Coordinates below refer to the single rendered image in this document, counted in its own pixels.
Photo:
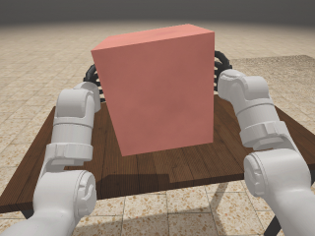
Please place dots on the carton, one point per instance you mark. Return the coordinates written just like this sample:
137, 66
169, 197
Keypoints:
158, 85

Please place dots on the right robot hand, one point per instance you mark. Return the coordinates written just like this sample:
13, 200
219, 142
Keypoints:
222, 66

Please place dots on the robot right forearm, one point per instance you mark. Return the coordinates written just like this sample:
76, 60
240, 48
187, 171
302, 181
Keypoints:
259, 122

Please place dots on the right robot upper arm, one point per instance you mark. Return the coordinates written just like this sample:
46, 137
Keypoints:
280, 177

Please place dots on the table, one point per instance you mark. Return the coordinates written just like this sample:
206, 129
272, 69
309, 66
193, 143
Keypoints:
119, 176

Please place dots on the robot left forearm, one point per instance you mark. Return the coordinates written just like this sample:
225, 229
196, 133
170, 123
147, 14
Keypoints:
73, 125

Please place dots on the left robot upper arm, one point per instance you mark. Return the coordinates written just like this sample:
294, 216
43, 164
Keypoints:
61, 199

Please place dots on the left robot hand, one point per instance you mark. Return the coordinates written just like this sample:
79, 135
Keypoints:
91, 77

